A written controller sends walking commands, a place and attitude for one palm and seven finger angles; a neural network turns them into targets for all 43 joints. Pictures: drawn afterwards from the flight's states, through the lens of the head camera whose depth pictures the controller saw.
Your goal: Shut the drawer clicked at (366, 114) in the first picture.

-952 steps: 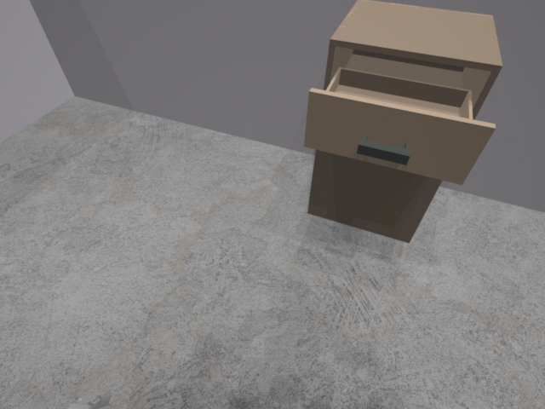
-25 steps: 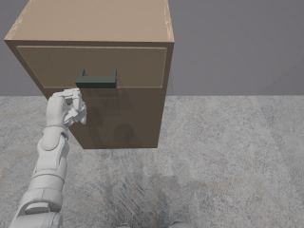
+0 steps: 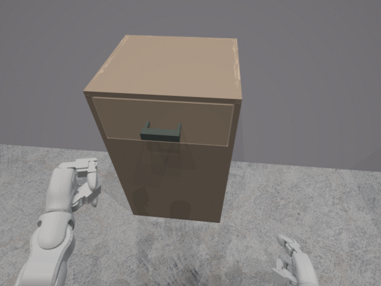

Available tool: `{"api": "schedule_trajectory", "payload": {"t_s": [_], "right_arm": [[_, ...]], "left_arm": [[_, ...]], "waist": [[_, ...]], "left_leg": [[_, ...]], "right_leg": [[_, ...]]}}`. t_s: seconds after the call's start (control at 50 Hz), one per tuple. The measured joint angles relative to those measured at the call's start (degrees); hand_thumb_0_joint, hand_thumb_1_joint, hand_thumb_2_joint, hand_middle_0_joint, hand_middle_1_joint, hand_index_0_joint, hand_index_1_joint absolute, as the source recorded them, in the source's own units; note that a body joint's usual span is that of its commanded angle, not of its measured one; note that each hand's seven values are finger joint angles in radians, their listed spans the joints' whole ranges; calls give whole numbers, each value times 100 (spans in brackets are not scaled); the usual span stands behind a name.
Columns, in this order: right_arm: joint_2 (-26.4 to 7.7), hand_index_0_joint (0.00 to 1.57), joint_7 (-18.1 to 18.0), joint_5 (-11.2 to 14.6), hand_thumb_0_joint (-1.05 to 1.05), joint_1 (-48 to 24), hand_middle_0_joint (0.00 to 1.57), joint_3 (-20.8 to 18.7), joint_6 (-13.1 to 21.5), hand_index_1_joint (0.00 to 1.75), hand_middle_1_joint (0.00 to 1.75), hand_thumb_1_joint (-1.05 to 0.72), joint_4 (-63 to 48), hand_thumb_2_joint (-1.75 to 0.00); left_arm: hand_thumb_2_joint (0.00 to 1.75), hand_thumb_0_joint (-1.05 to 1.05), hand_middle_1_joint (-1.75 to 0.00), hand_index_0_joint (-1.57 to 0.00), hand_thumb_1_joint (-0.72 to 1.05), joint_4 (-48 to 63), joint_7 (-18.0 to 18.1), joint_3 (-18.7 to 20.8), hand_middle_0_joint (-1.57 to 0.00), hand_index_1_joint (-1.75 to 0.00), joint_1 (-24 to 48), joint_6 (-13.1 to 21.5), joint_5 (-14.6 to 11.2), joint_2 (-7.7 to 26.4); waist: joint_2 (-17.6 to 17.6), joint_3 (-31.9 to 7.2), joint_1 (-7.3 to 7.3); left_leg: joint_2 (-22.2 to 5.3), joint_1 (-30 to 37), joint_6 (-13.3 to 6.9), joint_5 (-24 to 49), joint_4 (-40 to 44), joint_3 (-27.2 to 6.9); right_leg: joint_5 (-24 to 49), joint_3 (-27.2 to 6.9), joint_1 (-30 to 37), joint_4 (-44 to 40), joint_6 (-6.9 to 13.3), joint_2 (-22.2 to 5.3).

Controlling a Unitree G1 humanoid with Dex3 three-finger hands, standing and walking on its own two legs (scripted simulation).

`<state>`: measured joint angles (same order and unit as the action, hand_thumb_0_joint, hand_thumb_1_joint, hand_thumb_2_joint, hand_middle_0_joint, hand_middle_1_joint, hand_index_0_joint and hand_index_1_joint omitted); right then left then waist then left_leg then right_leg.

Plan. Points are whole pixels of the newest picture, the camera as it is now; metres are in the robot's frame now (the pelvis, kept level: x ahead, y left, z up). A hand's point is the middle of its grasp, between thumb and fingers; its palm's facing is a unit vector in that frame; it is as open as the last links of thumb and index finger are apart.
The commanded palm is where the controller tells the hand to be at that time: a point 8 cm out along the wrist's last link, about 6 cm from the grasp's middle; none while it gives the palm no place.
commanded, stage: draw the hand back to the body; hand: left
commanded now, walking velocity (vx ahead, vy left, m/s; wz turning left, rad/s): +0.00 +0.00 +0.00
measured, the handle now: (162, 129) +0.59 +0.15 -0.04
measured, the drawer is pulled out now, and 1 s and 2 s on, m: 0.00 0.00 0.00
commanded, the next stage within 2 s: step back with the hand held close in 0.54 s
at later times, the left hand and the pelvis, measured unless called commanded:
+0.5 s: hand (35, 222) +0.16 +0.23 +0.18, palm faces +0.42 -0.82 -0.40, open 3.3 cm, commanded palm +0.12 +0.27 +0.18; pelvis -0.01 -0.01 +0.01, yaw +0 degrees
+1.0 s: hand (50, 222) +0.18 +0.23 +0.15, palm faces +0.26 -0.83 -0.49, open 3.3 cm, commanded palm +0.11 +0.28 +0.18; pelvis -0.02 +0.00 +0.01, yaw -1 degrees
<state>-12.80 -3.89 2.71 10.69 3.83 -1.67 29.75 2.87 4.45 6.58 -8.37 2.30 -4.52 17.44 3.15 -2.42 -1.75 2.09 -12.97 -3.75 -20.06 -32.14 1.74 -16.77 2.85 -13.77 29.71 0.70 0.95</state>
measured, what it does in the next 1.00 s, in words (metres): stands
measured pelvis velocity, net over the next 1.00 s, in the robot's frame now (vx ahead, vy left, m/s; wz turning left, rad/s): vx -0.02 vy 0.00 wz -0.01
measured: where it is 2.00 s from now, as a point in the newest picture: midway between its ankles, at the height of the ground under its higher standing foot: outside the picture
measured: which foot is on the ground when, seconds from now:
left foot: down 0.00-1.00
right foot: down 0.00-1.00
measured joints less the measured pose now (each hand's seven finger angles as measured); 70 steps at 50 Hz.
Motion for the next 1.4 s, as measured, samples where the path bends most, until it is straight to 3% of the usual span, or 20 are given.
{"api": "schedule_trajectory", "payload": {"t_s": [0.18, 0.42, 0.56, 0.68, 0.8, 0.96, 1.14, 1.24, 1.4], "right_arm": [[-12, 20, 81, -134, 1, 77, 20, -14, 270, 30, 30, -91, 238, -89], [-67, 20, 78, -163, 1, 226, 20, -165, 575, 30, 30, -91, 434, -89], [-86, 20, 17, -172, 1, 158, 20, -207, 680, 30, 30, -91, 510, -89], [-26, 20, -32, -198, 1, 195, 20, -192, 800, 30, 30, -91, 551, -89], [-63, 21, 61, -258, 1, 79, 20, -282, 581, 30, 30, -90, 473, -89], [-157, 20, 47, -207, 1, -9, 20, -518, 201, 30, 30, -91, 341, -89], [-32, 20, -23, -212, 1, 47, 20, -513, 156, 30, 30, -91, 184, -89], [31, 20, -18, -238, 1, -41, 20, -458, 252, 30, 30, -91, 119, -89], [39, 21, 7, -242, 1, 12, 20, -388, 357, 30, 30, -90, 94, -89]], "left_arm": [[90, 2, -160, -141, 89, 1329, 53, 315, -140, -160, -1125, -5, 9, 63], [90, 2, -160, -141, 89, 2560, 100, 1060, -140, -160, -2331, 222, -5, 314], [90, 2, -160, -141, 89, 2344, 143, 962, -140, -160, -2202, 301, 32, 87], [90, 2, -160, -141, 89, 2339, 163, 899, -141, -160, -2212, 279, 46, 132], [90, 2, -160, -141, 89, 2388, 159, 1361, -141, -160, -2241, 763, 115, 292], [90, 2, -160, -141, 89, 2473, 116, 1211, -140, -160, -2666, 837, 148, 345], [90, 2, -160, -141, 88, 3038, 187, 1549, -140, -160, -2838, 906, 163, 745], [90, 2, -160, -141, 89, 2888, 197, 1571, -140, -160, -2697, 972, 231, 602], [90, 2, -160, -141, 89, 2818, 226, 1439, -140, -160, -2594, 1029, 373, 327]], "waist": [[102, 134, -99], [153, 151, -215], [159, 269, -229], [87, 274, -203], [94, 215, 20], [-32, 382, 220], [-261, 354, 132], [-224, 295, 100], [-176, 357, 84]], "left_leg": [[24, 635, 6, 231, 541, -13], [-35, 806, 60, 273, 602, -26], [-38, 757, 81, 318, 567, -70], [-89, 769, 123, 322, 588, -49], [-168, 420, 127, 310, 471, -56], [-19, 90, 17, 532, 655, 65], [111, -147, -80, 586, 481, 140], [164, -297, -133, 588, 280, 192], [37, -732, -117, 534, -176, 91]], "right_leg": [[216, -6, 629, -521, -4, -6], [284, 6, 819, -630, 50, 54], [297, 55, 776, -575, 81, 54], [317, 33, 778, -605, 125, 106], [456, 41, 551, -763, 128, 185], [568, -70, 80, -680, 4, 32], [522, -141, -268, -272, -86, -108], [475, -244, -463, 25, -124, -149], [630, -116, -687, 72, -70, -40]]}}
